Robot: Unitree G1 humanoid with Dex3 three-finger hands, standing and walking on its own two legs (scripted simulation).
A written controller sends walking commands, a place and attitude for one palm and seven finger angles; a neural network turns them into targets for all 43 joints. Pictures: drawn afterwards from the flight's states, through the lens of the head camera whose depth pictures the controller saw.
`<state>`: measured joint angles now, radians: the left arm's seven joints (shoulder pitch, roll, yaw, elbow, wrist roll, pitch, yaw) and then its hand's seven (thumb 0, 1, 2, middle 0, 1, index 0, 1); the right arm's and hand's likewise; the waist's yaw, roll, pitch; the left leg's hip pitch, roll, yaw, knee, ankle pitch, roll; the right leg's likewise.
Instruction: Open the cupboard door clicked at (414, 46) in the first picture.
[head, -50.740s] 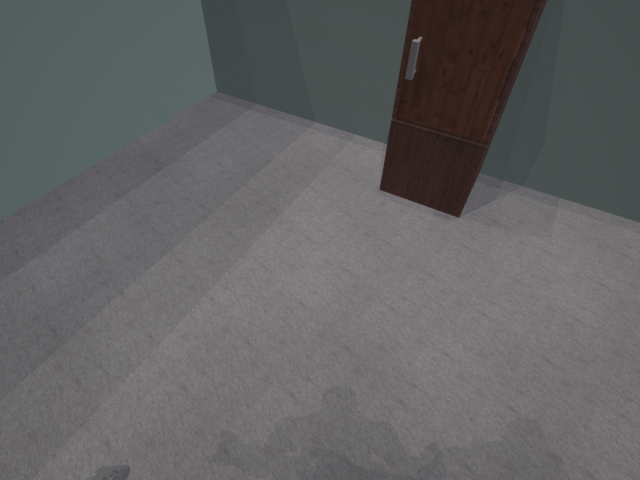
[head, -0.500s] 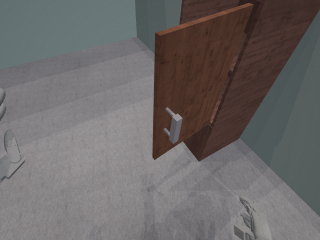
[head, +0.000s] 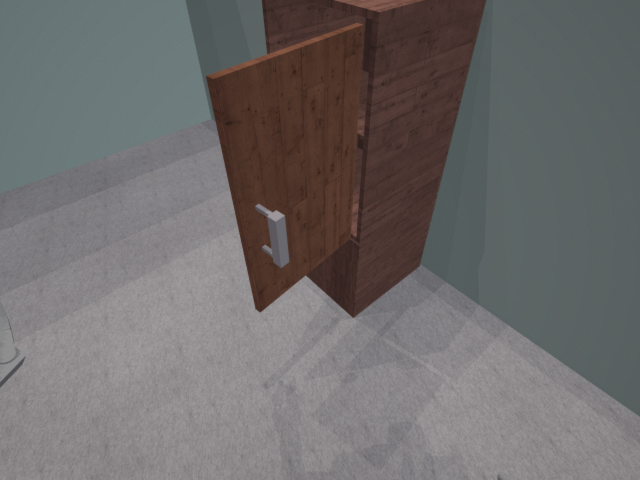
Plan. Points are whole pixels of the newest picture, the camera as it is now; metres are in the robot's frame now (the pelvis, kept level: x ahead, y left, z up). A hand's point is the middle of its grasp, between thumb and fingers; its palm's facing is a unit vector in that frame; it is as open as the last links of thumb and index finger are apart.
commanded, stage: stop stepping back and stand still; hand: left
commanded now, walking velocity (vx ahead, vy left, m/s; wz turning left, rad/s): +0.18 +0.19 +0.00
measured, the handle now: (271, 235) +0.61 +0.15 -0.08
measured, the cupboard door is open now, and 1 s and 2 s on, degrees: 97 97 97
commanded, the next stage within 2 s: let the arm hang, fingers relaxed in 0.42 s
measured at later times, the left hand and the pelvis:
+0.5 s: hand (40, 364) +0.18 +0.26 +0.16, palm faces +0.48 -0.71 -0.51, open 7.4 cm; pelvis -0.02 -0.02 +0.01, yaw +1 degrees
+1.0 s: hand out of the picture -0.02 +0.19 -0.17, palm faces +0.12 -0.97 -0.23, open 7.1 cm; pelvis -0.04 -0.01 +0.00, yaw +6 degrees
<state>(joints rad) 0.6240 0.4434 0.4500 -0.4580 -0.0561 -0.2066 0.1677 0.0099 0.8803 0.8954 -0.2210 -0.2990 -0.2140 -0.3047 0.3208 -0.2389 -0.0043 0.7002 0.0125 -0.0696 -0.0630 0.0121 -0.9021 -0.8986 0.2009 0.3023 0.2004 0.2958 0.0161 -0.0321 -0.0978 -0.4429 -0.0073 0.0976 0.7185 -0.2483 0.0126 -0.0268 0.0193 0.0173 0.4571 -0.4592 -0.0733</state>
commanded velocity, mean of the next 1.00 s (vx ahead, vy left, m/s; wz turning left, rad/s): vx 0.02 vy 0.04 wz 0.00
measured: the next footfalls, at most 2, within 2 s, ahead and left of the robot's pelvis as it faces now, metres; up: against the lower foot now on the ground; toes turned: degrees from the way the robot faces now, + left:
left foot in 0.04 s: +0.05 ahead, +0.12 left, +0.00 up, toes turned +6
left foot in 0.56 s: +0.04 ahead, +0.12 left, +0.00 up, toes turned +4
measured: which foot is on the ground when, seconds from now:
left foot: up 0.00-0.02, down 0.04-0.22, up 0.24-0.54, down 0.56-0.82, up 0.84-0.96, down 0.98-1.00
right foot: down 0.00-0.58, up 0.60-0.76, down 0.78-1.00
